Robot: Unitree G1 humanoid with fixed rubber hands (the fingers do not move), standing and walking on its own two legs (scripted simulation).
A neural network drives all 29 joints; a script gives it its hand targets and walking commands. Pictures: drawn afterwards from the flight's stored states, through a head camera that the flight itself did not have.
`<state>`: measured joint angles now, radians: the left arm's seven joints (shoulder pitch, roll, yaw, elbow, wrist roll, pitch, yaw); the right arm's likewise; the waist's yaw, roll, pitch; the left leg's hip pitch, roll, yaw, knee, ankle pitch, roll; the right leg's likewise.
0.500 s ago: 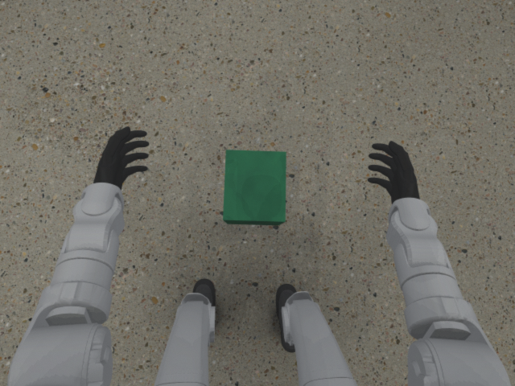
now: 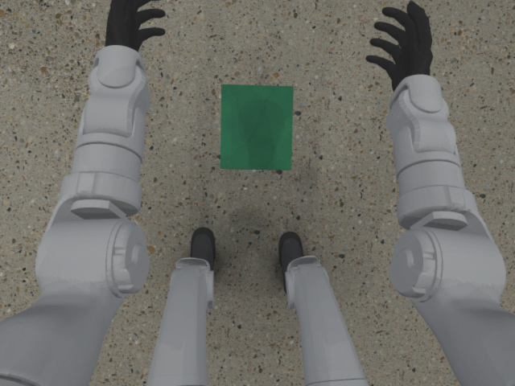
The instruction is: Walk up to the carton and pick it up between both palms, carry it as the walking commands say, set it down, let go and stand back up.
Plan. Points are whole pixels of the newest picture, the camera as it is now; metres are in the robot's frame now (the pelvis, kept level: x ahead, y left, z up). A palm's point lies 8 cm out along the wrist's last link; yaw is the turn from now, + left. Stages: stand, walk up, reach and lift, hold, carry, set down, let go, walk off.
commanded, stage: reach and lift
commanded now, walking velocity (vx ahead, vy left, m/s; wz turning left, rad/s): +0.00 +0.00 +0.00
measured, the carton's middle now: (255, 132) +0.48 -0.01 -0.57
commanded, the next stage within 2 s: none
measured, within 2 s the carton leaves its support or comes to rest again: neither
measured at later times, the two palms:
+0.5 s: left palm (153, 108) +0.49 +0.17 -0.27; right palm (350, 108) +0.48 -0.17 -0.27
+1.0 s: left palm (179, 123) +0.48 +0.16 -0.42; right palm (323, 129) +0.47 -0.16 -0.43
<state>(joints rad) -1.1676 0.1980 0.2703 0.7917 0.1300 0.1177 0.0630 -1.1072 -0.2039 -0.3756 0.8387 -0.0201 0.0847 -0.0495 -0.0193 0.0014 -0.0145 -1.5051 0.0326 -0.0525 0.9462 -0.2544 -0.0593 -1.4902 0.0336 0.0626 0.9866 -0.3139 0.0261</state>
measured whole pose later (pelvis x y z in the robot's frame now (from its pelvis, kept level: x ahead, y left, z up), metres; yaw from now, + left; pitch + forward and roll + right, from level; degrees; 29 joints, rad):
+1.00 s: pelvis -0.05 +0.00 -0.23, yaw +0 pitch +48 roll +2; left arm -1.35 0.27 0.27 0.95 -0.05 0.08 0.11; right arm -1.32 -0.20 -0.25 0.92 -0.01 0.07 -0.13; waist -0.02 0.00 0.21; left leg -2.21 0.00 -0.07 1.88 -0.50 -0.07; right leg -2.20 0.08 0.08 1.93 -0.56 0.05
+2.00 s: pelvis -0.07 +0.01 -0.28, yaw +0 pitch +38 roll +0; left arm -1.56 0.28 0.15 1.18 -0.04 0.07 0.06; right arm -1.54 -0.27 -0.24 1.14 0.08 0.08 -0.05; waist -0.03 0.00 0.47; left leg -2.24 -0.04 -0.10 2.10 -0.51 -0.10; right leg -2.21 0.06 0.06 2.15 -0.60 0.07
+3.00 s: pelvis -0.07 +0.01 -0.29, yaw +0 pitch +34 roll +0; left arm -1.57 0.27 0.15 1.09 -0.08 0.16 0.13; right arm -1.54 -0.25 -0.24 1.02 0.07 0.18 -0.09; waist -0.02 0.01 0.47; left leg -2.21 -0.04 -0.10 2.12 -0.51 -0.10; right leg -2.18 0.07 0.06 2.16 -0.58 0.07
